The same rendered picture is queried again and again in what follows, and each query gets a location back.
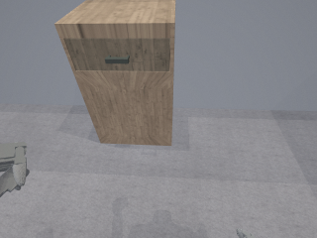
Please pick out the right robot hand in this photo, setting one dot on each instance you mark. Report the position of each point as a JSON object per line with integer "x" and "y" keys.
{"x": 244, "y": 234}

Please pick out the handle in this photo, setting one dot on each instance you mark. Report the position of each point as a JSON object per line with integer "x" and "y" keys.
{"x": 117, "y": 60}

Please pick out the cabinet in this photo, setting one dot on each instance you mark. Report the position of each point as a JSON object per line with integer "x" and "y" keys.
{"x": 128, "y": 107}

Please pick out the left robot hand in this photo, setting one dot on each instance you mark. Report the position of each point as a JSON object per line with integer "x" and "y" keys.
{"x": 14, "y": 163}

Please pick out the drawer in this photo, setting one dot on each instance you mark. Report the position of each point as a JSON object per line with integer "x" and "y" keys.
{"x": 146, "y": 54}

